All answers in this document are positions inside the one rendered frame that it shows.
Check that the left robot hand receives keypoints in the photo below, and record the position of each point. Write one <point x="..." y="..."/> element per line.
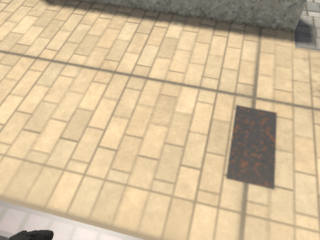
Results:
<point x="33" y="235"/>

